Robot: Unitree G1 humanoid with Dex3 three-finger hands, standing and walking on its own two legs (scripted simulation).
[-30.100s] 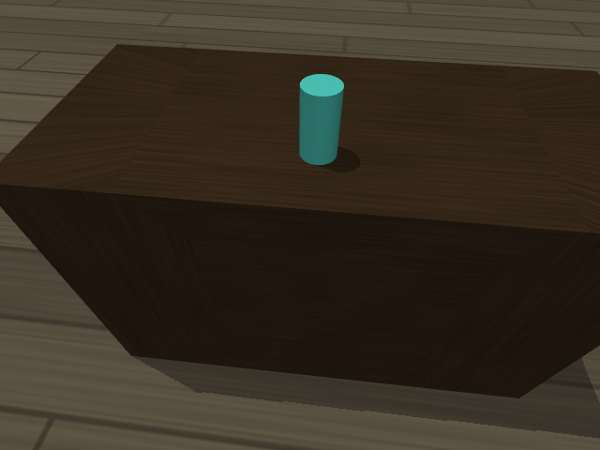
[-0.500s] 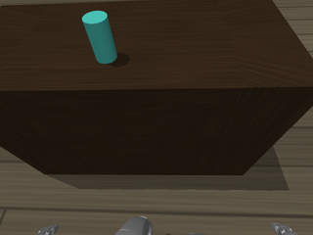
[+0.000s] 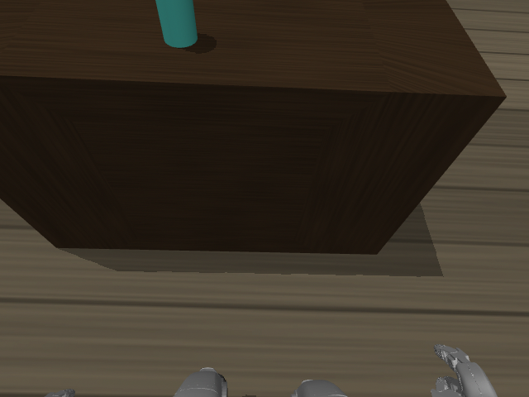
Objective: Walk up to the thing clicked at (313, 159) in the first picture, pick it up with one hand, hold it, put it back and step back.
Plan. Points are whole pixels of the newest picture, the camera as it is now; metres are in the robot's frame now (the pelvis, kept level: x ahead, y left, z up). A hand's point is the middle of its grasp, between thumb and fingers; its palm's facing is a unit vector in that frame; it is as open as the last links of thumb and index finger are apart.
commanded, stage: step back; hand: left
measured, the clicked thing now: (175, 5) +0.81 +0.22 +0.11
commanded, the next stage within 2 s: stand in 1.92 s
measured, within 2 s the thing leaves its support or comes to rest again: neither
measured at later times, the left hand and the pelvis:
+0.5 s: hand out of the picture -0.06 +0.26 -0.14, palm faces +0.09 -0.91 -0.41, open 7.4 cm; pelvis -0.17 -0.03 -0.01, yaw +6 degrees
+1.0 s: hand out of the picture -0.29 +0.22 -0.13, palm faces +0.06 -0.90 -0.44, open 7.4 cm; pelvis -0.30 -0.06 +0.01, yaw +3 degrees
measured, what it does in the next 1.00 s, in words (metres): walks backwards: right foot, then left foot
